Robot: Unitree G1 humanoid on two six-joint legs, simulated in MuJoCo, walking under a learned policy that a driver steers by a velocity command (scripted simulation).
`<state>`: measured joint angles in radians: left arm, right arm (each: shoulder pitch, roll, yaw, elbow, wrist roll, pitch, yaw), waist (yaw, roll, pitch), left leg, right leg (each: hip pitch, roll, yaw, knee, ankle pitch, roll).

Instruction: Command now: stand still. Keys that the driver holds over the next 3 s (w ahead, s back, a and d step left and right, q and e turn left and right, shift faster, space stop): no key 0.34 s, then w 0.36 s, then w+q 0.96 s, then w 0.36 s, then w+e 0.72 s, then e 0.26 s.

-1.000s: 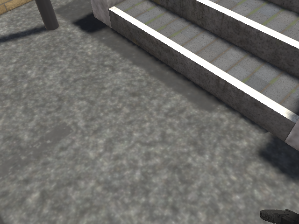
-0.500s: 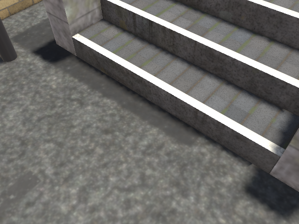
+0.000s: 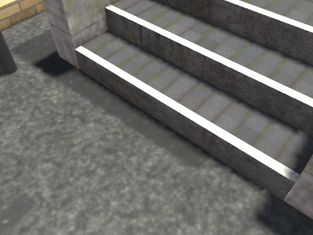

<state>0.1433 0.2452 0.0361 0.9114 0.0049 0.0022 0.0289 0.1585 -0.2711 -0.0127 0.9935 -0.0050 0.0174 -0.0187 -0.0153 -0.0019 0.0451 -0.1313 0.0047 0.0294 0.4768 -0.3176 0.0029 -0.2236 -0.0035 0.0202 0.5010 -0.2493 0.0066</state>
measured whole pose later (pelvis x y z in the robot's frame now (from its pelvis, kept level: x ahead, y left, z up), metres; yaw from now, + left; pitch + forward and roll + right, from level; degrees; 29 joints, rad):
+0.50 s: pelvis +0.01 +0.00 +0.00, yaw +0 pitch -1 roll +0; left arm 0.20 0.24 0.04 1.08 -0.01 -0.01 0.03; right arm 0.29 -0.25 -0.02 1.07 0.01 -0.02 -0.04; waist -0.02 0.01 0.00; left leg -0.13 0.01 0.03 0.49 -0.35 0.03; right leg -0.30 0.00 -0.02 0.72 -0.42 -0.03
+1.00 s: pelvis +0.19 -0.03 -0.01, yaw +7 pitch +1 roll -1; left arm 0.42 0.21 0.02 1.09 0.01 -0.10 0.02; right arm 0.04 -0.24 -0.04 0.88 0.03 -0.06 0.05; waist 0.07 0.03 0.02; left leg -0.67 0.06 0.02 0.67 0.02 0.06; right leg 0.16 0.03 -0.17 0.16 -0.34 -0.02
